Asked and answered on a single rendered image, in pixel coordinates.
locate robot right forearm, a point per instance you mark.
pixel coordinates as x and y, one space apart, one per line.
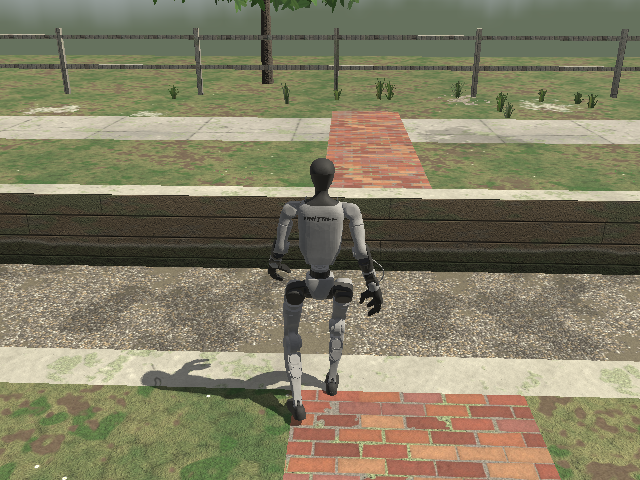
368 271

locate left robot upper arm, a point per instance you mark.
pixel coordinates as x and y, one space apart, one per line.
289 211

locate left robot hand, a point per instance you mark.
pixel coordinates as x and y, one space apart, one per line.
274 275

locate humanoid robot torso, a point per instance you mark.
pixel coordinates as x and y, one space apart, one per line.
320 238

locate robot left shin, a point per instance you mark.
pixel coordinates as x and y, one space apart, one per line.
293 367

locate robot left forearm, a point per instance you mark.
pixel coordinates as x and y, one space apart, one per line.
275 258

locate right robot hand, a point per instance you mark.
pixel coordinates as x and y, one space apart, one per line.
376 301

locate right robot upper arm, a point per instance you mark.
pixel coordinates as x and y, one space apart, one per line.
356 225

